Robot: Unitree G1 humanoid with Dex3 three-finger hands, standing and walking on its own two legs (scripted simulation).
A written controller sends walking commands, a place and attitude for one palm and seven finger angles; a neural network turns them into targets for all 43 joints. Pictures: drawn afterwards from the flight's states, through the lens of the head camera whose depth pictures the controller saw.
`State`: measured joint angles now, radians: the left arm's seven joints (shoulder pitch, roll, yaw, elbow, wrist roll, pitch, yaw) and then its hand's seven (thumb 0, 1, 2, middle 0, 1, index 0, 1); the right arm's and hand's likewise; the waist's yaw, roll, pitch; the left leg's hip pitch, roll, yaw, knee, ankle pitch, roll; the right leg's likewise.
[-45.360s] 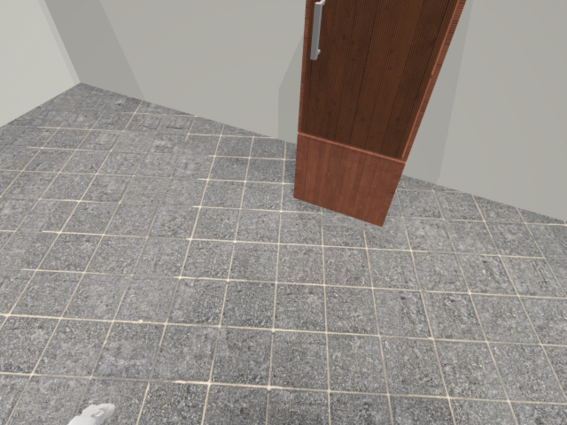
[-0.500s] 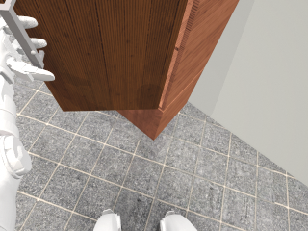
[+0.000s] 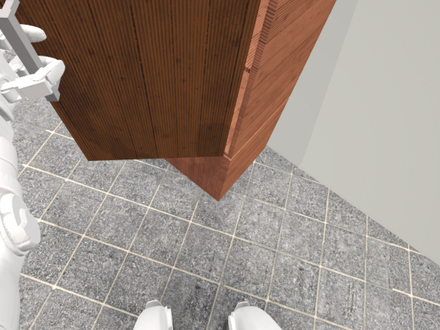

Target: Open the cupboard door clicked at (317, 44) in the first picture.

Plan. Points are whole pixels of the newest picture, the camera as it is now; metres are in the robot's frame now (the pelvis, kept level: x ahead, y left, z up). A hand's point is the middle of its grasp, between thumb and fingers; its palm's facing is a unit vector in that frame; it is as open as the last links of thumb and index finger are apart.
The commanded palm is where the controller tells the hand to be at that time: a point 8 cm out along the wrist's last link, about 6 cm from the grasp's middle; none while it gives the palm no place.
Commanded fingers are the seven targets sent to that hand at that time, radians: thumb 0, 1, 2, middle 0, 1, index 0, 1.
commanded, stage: close the thumb around the handle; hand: left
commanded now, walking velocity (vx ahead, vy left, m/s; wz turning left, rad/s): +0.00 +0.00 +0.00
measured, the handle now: (34, 54) +0.58 +0.26 +0.11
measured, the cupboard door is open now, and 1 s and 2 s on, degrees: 45 67 88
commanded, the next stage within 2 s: pull the door open along its arc in 0.20 s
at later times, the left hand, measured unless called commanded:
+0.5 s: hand (40, 77) +0.51 +0.24 +0.12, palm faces +0.01 -1.00 +0.00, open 5.6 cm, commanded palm +0.48 +0.28 +0.11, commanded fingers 0.00 0.90 0.90 -0.40 -1.35 -0.40 -1.35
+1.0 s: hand (61, 147) +0.38 +0.19 +0.12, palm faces +0.24 -0.97 +0.09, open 6.1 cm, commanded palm +0.32 +0.24 +0.11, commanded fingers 0.00 0.90 0.90 -0.40 -1.35 -0.40 -1.35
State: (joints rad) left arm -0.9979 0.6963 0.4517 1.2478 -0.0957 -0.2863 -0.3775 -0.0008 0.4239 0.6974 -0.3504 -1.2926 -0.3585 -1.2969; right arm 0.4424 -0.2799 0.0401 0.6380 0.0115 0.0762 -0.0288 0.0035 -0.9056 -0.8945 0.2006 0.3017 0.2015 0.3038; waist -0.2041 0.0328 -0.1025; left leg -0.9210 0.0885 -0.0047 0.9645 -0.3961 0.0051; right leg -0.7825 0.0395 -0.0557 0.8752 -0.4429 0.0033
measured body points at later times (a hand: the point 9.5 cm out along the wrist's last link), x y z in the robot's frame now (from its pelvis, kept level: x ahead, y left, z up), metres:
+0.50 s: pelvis +0.01 +0.00 +0.00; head +0.12 +0.02 +0.44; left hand +0.51 +0.29 +0.13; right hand -0.01 -0.27 -0.10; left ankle +0.03 +0.11 -0.68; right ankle -0.02 -0.13 -0.68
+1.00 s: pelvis +0.02 +0.00 +0.02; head +0.05 +0.00 +0.47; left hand +0.36 +0.24 +0.12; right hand +0.16 -0.24 -0.08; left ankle +0.03 +0.11 -0.68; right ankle -0.02 -0.13 -0.68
